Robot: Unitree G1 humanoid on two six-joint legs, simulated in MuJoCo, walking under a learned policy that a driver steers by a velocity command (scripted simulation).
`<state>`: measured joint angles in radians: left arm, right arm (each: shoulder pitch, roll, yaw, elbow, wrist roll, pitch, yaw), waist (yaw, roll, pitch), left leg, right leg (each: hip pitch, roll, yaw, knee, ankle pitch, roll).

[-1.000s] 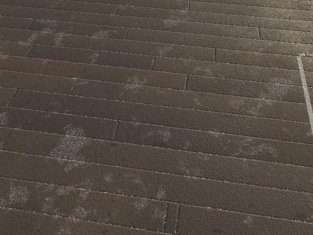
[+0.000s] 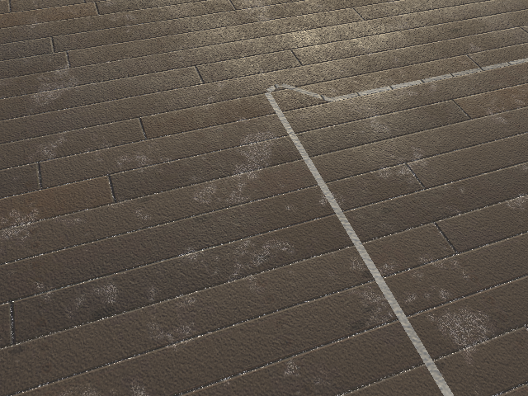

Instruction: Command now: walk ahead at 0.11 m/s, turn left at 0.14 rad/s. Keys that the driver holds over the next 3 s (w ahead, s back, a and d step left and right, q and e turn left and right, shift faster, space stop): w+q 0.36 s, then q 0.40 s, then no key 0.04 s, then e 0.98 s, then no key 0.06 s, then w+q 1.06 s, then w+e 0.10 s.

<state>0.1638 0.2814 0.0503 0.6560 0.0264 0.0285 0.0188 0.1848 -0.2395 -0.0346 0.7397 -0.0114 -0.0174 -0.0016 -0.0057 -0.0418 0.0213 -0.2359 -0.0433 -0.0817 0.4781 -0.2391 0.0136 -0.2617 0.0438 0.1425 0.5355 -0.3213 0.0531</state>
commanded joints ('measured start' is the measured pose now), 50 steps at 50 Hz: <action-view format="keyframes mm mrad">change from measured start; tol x32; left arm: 1 -1 75 28 -46 -8 -27 -1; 50 -59 205 22 -59 -7 -63 2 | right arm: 1 -50 -186 -35 -77 11 -1 -12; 50 140 -153 -16 -91 -32 -10 3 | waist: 1 25 196 -34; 21 70 -75 48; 27 -86 240 -434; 50 -86 -26 -105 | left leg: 1 -62 138 -254 -184 -250 94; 12 -695 85 -68 613 -228 30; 24 106 -30 178 112 172 66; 26 527 395 -563 -18 456 332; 33 -50 219 -261 -155 451 254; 50 -74 44 -121 -11 46 66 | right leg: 1 101 2 -81 -54 15 3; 9 310 -324 370 -340 -435 -242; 24 80 -224 -274 87 720 -88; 26 -417 -7 -206 760 -377 34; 27 -419 -25 -23 873 -340 25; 47 -6 -82 -82 11 146 -6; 50 134 -197 58 -56 591 -106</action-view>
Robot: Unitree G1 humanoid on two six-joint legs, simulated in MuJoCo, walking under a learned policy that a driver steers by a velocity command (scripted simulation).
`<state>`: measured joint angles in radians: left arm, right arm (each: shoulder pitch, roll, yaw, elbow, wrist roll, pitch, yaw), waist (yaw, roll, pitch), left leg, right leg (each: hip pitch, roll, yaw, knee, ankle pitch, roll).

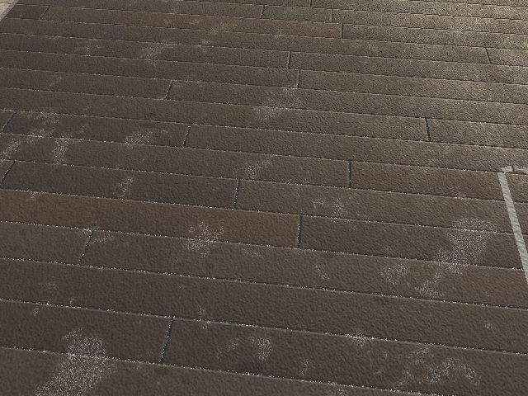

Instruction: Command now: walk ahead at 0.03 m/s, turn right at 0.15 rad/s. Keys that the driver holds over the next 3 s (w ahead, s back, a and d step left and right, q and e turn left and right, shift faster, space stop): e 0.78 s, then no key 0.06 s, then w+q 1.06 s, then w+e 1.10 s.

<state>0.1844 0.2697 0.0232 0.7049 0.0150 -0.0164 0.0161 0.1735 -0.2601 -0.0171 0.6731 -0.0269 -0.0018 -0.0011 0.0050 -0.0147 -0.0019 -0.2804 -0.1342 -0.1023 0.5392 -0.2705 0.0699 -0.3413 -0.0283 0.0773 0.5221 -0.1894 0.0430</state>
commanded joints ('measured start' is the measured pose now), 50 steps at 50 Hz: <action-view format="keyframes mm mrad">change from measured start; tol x32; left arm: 1 -78 195 54 -98 -9 -10 2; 50 9 85 27 -173 2 8 0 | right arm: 1 125 -136 -34 -24 -10 -26 -4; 50 109 -220 -75 30 25 -57 4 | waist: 1 -75 -111 -89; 50 3 142 5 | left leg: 1 3 98 -28 -60 56 -24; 20 203 392 0 -90 690 146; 23 141 342 107 75 576 59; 25 -334 130 183 565 -393 -123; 27 -385 134 2 740 -390 -136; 47 92 107 105 -40 -18 -88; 50 220 344 -303 -254 -327 103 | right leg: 1 165 -106 125 -40 342 -128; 15 -281 -4 1 472 -402 -13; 23 115 80 -158 -33 11 -55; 25 450 -319 446 -84 777 -298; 47 20 -78 357 -195 -412 -224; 50 -217 112 46 177 -352 -86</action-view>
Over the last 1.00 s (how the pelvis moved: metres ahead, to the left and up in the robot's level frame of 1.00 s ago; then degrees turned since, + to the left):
0.24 0.12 -0.01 26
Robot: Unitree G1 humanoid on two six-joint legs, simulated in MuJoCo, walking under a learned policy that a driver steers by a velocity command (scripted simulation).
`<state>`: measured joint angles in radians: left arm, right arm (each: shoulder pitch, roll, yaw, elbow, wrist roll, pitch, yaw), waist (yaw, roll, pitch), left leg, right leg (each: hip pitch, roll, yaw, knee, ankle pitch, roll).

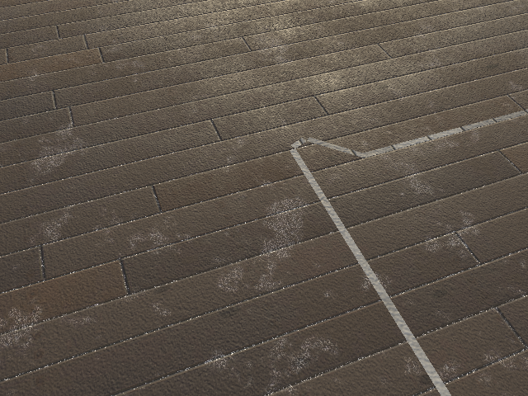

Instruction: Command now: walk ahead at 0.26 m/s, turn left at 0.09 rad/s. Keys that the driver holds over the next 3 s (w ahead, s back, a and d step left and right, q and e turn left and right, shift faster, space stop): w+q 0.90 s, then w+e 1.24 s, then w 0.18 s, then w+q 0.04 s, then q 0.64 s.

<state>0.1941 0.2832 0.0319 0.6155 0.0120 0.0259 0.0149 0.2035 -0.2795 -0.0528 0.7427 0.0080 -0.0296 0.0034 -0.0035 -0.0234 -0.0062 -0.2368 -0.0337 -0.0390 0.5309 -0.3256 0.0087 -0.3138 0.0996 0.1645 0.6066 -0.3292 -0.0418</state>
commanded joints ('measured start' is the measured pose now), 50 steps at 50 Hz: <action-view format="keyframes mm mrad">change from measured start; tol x32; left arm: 1 -94 131 36 -117 -19 -58 9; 50 134 138 36 87 -22 -121 -16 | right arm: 1 116 -241 -54 -32 -24 -35 8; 50 6 -118 -26 -157 -15 -55 26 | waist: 1 -44 242 108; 17 46 175 -15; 19 104 -237 -267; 50 26 69 -63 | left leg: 1 142 380 -655 -391 -406 277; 16 1 174 -389 -238 93 145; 22 -551 90 -114 674 -76 2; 37 -388 99 61 123 297 40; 41 96 -46 138 55 213 153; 43 659 330 -679 -88 -55 393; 50 82 229 -270 -308 407 277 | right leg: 1 -396 -19 -95 222 -245 30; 17 253 -89 -113 -204 190 45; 19 690 -476 433 -304 -170 -153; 36 302 -354 -255 -454 471 -98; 40 379 -353 -337 -138 1023 -54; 42 25 -279 -355 390 611 14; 43 -357 -74 -230 730 -270 61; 50 -261 -256 -97 552 62 61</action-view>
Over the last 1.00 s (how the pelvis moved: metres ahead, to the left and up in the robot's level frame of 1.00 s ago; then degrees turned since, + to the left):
0.05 -0.06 0.00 -27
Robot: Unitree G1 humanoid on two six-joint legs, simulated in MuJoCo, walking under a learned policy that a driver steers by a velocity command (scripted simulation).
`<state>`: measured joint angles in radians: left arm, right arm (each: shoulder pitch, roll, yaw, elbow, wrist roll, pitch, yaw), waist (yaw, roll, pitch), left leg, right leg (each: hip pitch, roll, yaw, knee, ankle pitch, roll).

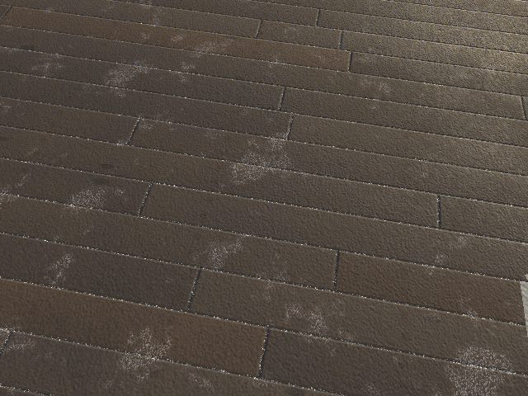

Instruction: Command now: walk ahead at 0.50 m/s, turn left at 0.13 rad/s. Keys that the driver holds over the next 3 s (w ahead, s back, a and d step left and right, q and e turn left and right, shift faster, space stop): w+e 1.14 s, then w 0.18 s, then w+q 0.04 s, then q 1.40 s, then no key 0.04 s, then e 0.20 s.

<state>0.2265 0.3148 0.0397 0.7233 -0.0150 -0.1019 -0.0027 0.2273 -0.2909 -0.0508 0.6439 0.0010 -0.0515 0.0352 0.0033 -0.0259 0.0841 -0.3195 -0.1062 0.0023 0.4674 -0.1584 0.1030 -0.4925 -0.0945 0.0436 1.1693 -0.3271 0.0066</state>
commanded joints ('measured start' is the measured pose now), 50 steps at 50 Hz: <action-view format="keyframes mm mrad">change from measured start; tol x32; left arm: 1 100 94 25 -17 6 19 4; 50 56 91 47 -128 -13 72 4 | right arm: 1 -8 -114 -28 -39 -5 -41 -6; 50 19 -86 -23 12 -15 -55 -36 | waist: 1 20 71 -135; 15 -99 53 8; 22 117 -142 -500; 50 -35 150 -78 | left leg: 1 135 296 -261 -265 268 180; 13 373 324 -2 -306 289 81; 19 419 308 90 181 989 6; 22 -410 34 -126 958 -395 -105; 36 -129 98 -52 113 239 -191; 42 137 137 -96 -20 99 -79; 45 605 527 -818 -169 -451 141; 50 235 352 -282 -250 -36 57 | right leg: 1 -84 -63 17 -39 88 23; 9 -138 -9 -6 -468 511 15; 16 -225 59 -65 -601 279 -63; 19 150 168 -137 -629 216 -138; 22 945 -236 786 -812 53 -426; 31 231 -18 233 -944 482 -302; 39 306 -20 344 -813 227 -192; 45 -272 130 148 92 -240 -24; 50 -194 6 79 25 18 -4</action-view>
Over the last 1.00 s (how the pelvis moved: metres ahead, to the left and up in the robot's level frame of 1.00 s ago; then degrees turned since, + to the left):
0.41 0.13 0.00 31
